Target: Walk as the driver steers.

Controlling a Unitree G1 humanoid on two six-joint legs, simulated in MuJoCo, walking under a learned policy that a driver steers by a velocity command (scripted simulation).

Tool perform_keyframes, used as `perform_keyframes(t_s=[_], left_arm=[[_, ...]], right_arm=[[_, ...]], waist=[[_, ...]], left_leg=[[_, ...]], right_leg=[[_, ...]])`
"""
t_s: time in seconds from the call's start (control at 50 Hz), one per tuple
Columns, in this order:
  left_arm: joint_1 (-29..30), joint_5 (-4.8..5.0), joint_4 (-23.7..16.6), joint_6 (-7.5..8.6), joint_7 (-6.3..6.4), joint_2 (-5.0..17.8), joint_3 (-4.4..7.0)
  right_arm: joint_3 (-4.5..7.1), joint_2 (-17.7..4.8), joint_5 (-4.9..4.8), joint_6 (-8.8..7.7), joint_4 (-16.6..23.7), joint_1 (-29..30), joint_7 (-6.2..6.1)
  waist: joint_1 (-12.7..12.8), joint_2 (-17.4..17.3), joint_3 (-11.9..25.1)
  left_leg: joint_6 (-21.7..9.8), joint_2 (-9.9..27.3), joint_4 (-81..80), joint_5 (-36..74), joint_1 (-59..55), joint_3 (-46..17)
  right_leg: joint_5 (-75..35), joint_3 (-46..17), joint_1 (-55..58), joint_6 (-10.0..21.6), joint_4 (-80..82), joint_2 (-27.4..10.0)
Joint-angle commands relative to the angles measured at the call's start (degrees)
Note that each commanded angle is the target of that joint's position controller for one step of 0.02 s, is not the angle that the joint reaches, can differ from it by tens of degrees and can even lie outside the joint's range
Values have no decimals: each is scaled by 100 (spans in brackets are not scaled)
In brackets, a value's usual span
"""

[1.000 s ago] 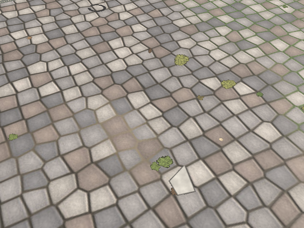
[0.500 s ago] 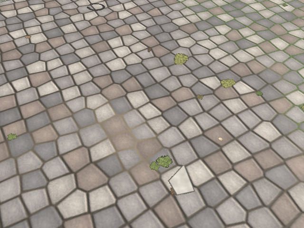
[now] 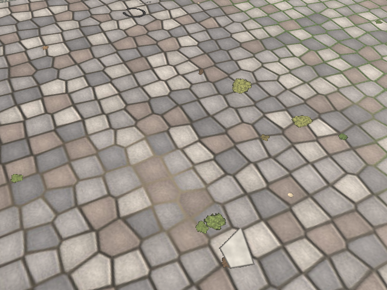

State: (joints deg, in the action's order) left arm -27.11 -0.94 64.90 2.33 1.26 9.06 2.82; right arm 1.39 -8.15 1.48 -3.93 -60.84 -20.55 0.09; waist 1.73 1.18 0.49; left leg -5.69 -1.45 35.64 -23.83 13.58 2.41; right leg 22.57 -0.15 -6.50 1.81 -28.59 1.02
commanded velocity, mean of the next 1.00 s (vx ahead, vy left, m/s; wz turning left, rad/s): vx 0.41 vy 0.00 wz -0.17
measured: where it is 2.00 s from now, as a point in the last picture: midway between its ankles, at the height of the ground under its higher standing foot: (199, 284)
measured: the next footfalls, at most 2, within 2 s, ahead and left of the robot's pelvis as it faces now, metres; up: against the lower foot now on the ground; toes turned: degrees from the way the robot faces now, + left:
right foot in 0.44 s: +0.38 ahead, -0.05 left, +0.00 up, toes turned -5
left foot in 0.94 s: +0.68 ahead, +0.08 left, +0.00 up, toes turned -11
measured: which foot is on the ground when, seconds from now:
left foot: down 0.00-0.42, up 0.44-0.92, down 0.94-1.00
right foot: down 0.00-0.04, up 0.06-0.42, down 0.44-0.94, up 0.96-1.00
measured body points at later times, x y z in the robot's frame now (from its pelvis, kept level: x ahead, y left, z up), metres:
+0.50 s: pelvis +0.25 +0.00 -0.01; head +0.29 +0.00 +0.43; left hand +0.39 +0.23 -0.15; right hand +0.17 -0.22 -0.16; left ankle +0.04 +0.09 -0.64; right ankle +0.34 -0.05 -0.73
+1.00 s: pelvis +0.51 +0.02 -0.01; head +0.57 +0.02 +0.44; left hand +0.51 +0.28 -0.16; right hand +0.66 -0.23 -0.12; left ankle +0.64 +0.09 -0.73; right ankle +0.36 -0.05 -0.68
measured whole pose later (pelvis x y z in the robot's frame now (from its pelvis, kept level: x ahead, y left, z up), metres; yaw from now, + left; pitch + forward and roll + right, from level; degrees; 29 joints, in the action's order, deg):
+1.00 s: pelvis +0.51 +0.02 -0.01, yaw -13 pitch +1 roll -1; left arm -23.5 1.0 55.3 2.7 1.7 11.9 3.3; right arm 1.6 -10.7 1.5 -4.9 -47.1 -1.2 -0.7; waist 5.0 0.7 -5.8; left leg -3.0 -0.7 31.3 -5.7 26.6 2.8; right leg 31.8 -4.5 -12.6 3.7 -53.0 6.1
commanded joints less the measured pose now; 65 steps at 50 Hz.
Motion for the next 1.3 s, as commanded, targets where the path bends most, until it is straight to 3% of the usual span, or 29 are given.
perform_keyframes(t_s=[0.02, 0.04, 0.06, 0.08, 0.12, 0.18, 0.32, 0.38, 0.42, 0.44, 0.46, 0.48, 0.5, 0.52, 0.56, 0.64, 0.72, 0.78, 0.84, 0.92, 0.94, 0.96, 0.98, 1.0, 1.02, 1.04, 1.08, 1.14, 1.3], left_arm=[[362, 44, -287, 75, -3, 650, 121], [938, 98, -559, 160, -54, 410, 38], [1000, 55, -817, 244, -107, 224, 1], [1160, -132, -804, 224, -105, 589, 86], [1127, -61, -776, 263, -173, 310, 49], [1188, -73, -848, 143, -260, 280, 93], [2671, -6, -1522, 46, -316, 153, -55], [1836, 19, -1326, 67, -207, 601, 98], [348, -26, -815, 118, -126, 866, 263], [-339, -166, -685, 127, -84, 1322, 392], [-194, -241, -770, 120, -153, 1580, 421], [411, 16, -821, 99, -203, 1367, 392], [1036, 69, -943, 125, -215, 1007, 278], [1256, 43, -941, 187, -234, 713, 196], [1075, 33, -758, 282, -179, 426, 74], [536, 47, -610, 377, -114, 688, 70], [104, 67, -640, 342, -117, 742, 57], [-213, 47, -627, 310, -94, 783, 54], [-375, 4, -683, 214, -49, 828, 67], [186, 0, -986, 170, 8, 1030, 172], [355, 114, -1109, 206, -15, 970, 169], [284, 256, -1463, 232, 22, 616, 82], [-772, 440, -1419, 89, 116, 455, 101], [-686, 180, -1213, -62, 149, 922, 204], [-131, 29, -1295, -137, 71, 897, 238], [154, -46, -1393, -194, -1, 812, 255], [258, -139, -1466, -363, -131, 701, 269], [335, -87, -1601, -504, -159, 690, 284], [1496, -45, -2294, -679, -385, 794, 177]], right_arm=[[98, -165, -115, -229, 51, -925, 56], [246, -597, -76, -251, -168, -1826, -12], [454, -1295, -65, -191, -384, -2533, -44], [364, -948, -16, -102, -339, -2214, -68], [254, -687, 53, -82, -69, -1356, -56], [114, -498, -29, -167, -79, -1138, -94], [2, -653, -70, -289, -163, -1120, -145], [45, -904, -84, -341, -176, -1010, -175], [82, -1031, -99, -289, -137, -788, -161], [24, -762, -97, -262, -26, -895, -113], [-48, -78, -232, -200, 29, -1660, -50], [75, -626, -116, -159, 153, -1033, -45], [121, -742, -70, -164, 370, -496, -11], [131, -679, -41, -173, 396, -309, 3], [134, -484, 74, -76, 370, -425, 43], [151, -435, 99, 56, 646, 138, 94], [164, -551, 39, 92, 1127, 1380, 114], [133, -495, -22, 83, 1329, 1872, 79], [100, -521, -79, 59, 1485, 2146, 5], [211, -942, -82, -84, 1265, 1080, -121], [277, -1155, 14, -188, 1131, 422, -166], [361, -1639, 167, -239, 1194, -216, -213], [407, -1818, 26, -138, 1307, 26, -114], [349, -1344, -83, -20, 1512, 459, -93], [212, -874, -92, 23, 1609, 902, -121], [142, -728, -51, 65, 1625, 1155, -167], [156, -825, -24, 95, 1553, 1067, -265], [194, -969, 14, 47, 1560, 963, -246], [338, -1393, 54, 236, 1683, 943, -164]], waist=[[-720, 313, -972], [-1226, -685, -752], [-1296, -2021, -593], [-1005, -959, -822], [-574, -254, -819], [-290, -535, -714], [-253, -789, -1007], [223, -848, -386], [903, -723, 334], [1034, -108, 817], [411, 939, 1328], [358, 203, 831], [139, 77, -22], [-6, -223, -386], [-325, -140, -466], [-388, 15, -558], [-88, 100, -709], [66, 230, -571], [200, 482, -323], [-325, 544, 64], [-632, 274, 431], [-694, -592, 1414], [-248, -1541, 2423], [-143, -724, 2186], [-121, -437, 1254], [-22, -467, 683], [51, -843, 263], [150, -693, 424], [-129, -915, 318]], left_leg=[[-81, 17, -1041, 391, -846, -85], [-304, 778, -1988, -101, -2197, -1479], [-783, 2040, -2558, 472, -3093, -3430], [-849, 2207, -2259, 1315, -2866, -3301], [-678, 1838, -2260, 2189, -2361, -2298], [-427, 1367, -2396, 3394, -2106, -1349], [-299, 1044, -2624, 5266, -1009, -422], [-180, 1204, -1484, 7179, -1311, -291], [-112, 1036, 512, 6417, -1007, -174], [-97, 660, 2323, 4194, -97, 36], [33, -351, 4530, -615, 1586, -124], [-98, -35, 4688, -45, 2042, -660], [-124, 251, 4353, 530, 2208, -583], [-130, 428, 4026, 789, 2004, -556], [10, 632, 3448, 891, 1437, -526], [350, 715, 2509, 1128, 1709, -255], [634, 675, 1236, 1965, 2276, -97], [677, 361, 607, 2285, 2118, 50], [602, 61, 247, 2268, 1838, 74], [363, -125, -1028, 2320, 313, -165], [228, 323, -1410, 3434, -809, -385], [-65, 2034, -796, 6250, -2329, -1637], [-1018, 3315, -537, 7832, -3131, -2865], [-1021, 2919, -902, 6082, -2286, -2804], [-847, 2453, -1270, 4817, -1389, -2076], [-656, 2104, -1585, 4113, -752, -1598], [-616, 1767, -1864, 3975, -3, -894], [-784, 1825, -1913, 4008, 99, -526], [-634, 1981, -2125, 1494, 239, 40]], right_leg=[[-291, -1430, -1382, 859, 887, -1204], [-823, -401, -2505, 480, -620, -464], [227, 564, -3672, 216, -2442, 225], [653, 217, -4089, 306, -3357, -95], [-84, 19, -3949, 326, -3668, -396], [-602, 260, -3722, 232, -3381, -382], [-1647, 992, -2338, 298, -952, 70], [-1644, 972, -1027, 616, -702, 392], [-1739, 687, 573, 829, -69, 268], [-590, -636, 1546, 1067, 137, -928], [-314, -3682, 2414, 1933, 875, -2499], [849, -3921, 1670, 1829, 1565, -2237], [929, -3086, 786, 1632, 1792, -2105], [209, -2516, 141, 1475, 1963, -1872], [-959, -1687, -517, 1247, 2039, -1402], [-1977, -1142, -587, 1275, 2134, -1104], [-2458, -1059, -243, 1169, 2174, -950], [-4661, -790, 93, 926, 1478, -804], [-5402, -811, 374, 801, 840, -706], [-5395, -1137, 357, 488, -466, -540], [-4549, -1055, -178, 348, -1458, -301], [-1543, -664, -1180, 211, -3091, 129], [1906, -269, -2047, 150, -4472, 670], [1326, -375, -2141, 160, -4804, 255], [888, -332, -2267, 73, -4656, 99], [647, -274, -2303, -10, -4416, -56], [289, -133, -2096, -155, -4324, -123], [100, -73, -2101, -198, -4185, -94], [-122, 349, -1578, -116, -2077, -270]])
Velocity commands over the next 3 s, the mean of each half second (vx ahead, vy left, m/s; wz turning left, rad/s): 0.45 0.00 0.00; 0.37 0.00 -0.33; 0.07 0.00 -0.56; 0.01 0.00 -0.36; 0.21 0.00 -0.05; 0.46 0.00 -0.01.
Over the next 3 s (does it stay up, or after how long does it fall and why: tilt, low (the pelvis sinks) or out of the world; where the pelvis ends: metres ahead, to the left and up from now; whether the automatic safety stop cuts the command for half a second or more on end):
stays up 0.82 -0.15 0.02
